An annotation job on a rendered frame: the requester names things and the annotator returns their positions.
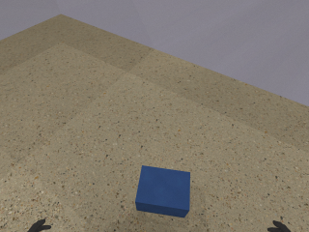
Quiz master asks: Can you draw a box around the carton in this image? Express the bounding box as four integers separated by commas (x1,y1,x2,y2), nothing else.
135,165,190,218

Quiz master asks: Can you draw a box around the right robot hand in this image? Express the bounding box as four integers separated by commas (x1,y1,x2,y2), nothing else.
267,220,291,232

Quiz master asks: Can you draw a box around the left robot hand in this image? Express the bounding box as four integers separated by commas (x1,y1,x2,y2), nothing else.
27,218,51,232

